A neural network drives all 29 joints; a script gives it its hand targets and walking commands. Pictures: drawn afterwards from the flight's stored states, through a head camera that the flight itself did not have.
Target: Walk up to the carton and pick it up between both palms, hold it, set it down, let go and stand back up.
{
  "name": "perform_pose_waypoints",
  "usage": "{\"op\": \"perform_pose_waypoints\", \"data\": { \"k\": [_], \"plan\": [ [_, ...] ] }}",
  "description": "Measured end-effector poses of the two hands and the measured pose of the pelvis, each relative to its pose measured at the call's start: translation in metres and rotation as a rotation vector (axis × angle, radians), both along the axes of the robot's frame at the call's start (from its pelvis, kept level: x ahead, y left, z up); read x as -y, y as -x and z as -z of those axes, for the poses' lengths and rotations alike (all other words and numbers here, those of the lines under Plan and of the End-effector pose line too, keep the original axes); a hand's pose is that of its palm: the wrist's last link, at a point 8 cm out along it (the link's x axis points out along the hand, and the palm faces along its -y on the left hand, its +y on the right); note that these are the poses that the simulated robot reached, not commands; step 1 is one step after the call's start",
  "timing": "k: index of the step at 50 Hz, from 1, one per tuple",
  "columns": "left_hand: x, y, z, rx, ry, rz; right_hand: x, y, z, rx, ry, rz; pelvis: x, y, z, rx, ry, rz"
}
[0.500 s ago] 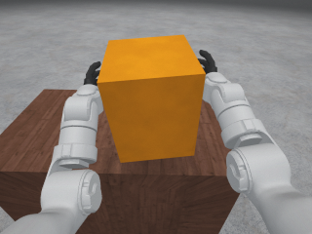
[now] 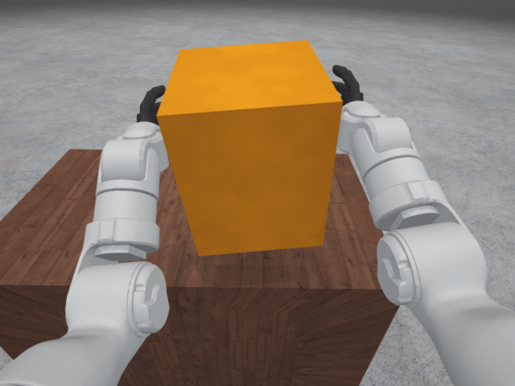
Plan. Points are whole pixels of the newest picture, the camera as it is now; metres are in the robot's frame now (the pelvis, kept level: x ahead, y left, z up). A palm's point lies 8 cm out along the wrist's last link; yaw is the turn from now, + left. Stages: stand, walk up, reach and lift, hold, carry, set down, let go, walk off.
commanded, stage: reach and lift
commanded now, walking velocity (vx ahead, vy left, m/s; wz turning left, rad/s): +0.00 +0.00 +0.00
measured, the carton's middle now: (252, 149) +0.41 +0.02 +0.23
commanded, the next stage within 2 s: hold in 0.32 s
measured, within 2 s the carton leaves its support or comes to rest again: neither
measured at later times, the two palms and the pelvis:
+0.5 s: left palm (152, 127) +0.37 +0.16 +0.28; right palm (361, 108) +0.38 -0.13 +0.31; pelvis +0.00 +0.00 +0.00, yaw +0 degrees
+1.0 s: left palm (155, 123) +0.37 +0.15 +0.29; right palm (370, 104) +0.37 -0.14 +0.32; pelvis -0.01 +0.00 +0.00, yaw +0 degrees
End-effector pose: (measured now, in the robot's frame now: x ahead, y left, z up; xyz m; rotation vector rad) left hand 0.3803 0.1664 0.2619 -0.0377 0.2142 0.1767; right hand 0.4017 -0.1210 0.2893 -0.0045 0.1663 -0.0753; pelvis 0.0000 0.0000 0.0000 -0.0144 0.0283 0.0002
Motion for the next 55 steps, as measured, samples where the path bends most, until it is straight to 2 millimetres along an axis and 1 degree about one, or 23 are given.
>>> {"op": "perform_pose_waypoints", "data": {
  "k": [5,15,22,27,32,41,55],
  "plan": [
    [0.001,-0.001,-0.004,-0.001,-0.001,0.006,0.002,0.001,-0.002,-0.001,0.0,0.005,0.0,0.0,0.0,0.0,0.0,0.0],
    [0.004,0.002,-0.004,-0.021,0.003,0.015,0.005,0.006,-0.001,-0.025,-0.039,0.017,0.0,0.001,0.0,0.001,0.0,0.0],
    [0.006,0.009,-0.016,0.006,0.001,0.02,0.007,0.015,-0.013,0.002,-0.053,0.023,0.0,0.002,0.0,0.003,0.0,0.0],
    [0.009,0.013,-0.019,0.006,0.002,0.03,0.01,0.02,-0.021,0.001,-0.045,0.029,0.001,0.005,0.0,0.007,-0.001,0.0],
    [0.011,0.016,-0.022,0.005,0.0,0.035,0.012,0.024,-0.024,-0.001,-0.043,0.034,0.001,0.006,0.0,0.008,-0.001,0.0],
    [0.015,0.013,-0.024,-0.002,-0.003,0.047,0.016,0.025,-0.025,-0.007,-0.041,0.044,0.001,0.005,0.0,0.007,-0.001,0.0],
    [0.015,0.016,-0.028,-0.002,-0.005,0.049,0.016,0.027,-0.028,-0.008,-0.045,0.045,0.001,0.006,0.0,0.008,-0.001,0.0]
  ]
}}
